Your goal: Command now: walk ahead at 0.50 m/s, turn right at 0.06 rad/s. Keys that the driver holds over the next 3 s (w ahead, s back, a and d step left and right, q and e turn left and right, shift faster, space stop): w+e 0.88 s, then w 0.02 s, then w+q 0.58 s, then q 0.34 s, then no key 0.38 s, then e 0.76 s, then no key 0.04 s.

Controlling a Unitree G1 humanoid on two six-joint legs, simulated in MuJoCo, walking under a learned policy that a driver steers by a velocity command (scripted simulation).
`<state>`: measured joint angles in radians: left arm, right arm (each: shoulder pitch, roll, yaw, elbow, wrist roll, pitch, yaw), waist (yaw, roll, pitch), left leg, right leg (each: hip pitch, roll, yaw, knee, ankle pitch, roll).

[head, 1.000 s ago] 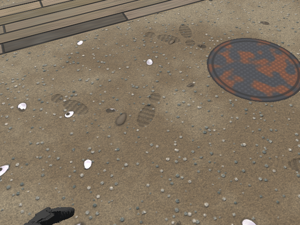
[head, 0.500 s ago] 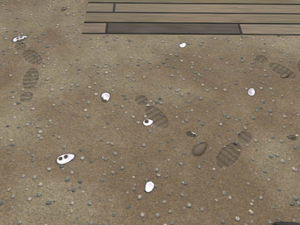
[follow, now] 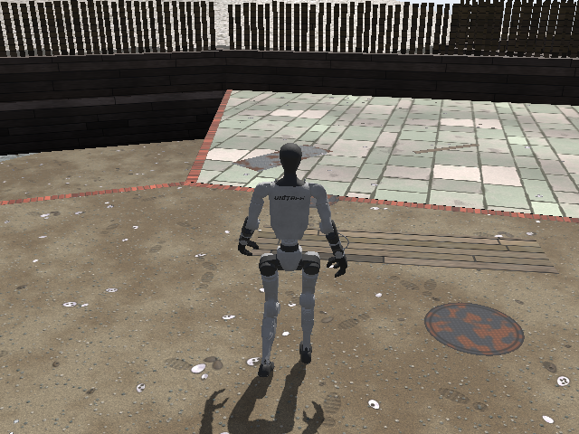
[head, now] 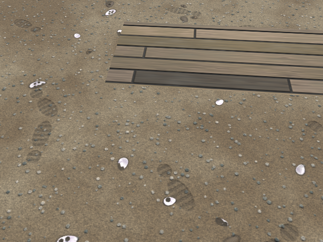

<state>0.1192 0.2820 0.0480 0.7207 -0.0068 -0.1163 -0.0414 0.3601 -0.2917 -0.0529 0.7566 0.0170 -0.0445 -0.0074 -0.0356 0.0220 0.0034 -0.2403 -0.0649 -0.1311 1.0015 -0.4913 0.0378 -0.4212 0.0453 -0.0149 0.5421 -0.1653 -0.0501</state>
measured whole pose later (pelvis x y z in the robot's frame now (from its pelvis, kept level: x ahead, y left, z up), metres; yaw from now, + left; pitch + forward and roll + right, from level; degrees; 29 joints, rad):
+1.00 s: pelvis +0.49 -0.12 +0.00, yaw -31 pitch +1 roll +1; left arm 0.13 0.29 0.05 0.62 -0.01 -0.03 -0.04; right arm 0.29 -0.31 -0.06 0.83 0.03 -0.08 0.01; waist -0.04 0.00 0.07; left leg -0.30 0.08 0.01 1.17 -0.45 -0.01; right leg -0.44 0.04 -0.04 0.61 -0.20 -0.08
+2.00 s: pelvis +0.95 -0.29 +0.00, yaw -1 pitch +2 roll +0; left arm 0.12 0.26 0.04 0.70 0.03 -0.05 0.01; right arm 0.18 -0.31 -0.06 0.69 0.01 0.03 -0.03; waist -0.01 0.03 0.03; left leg -0.37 -0.13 -0.17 0.98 -0.58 -0.02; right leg -0.42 0.04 0.03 0.52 -0.13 -0.02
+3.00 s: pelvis +0.99 -0.25 +0.01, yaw -23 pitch +1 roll +0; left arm 0.16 0.34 0.10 0.66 -0.02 0.05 0.03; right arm 0.20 -0.27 -0.07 0.70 -0.03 -0.01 -0.02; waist 0.00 -0.04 0.02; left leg -0.26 -0.02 -0.03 0.48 -0.24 0.02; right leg -0.51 0.12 0.16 0.98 -0.44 0.03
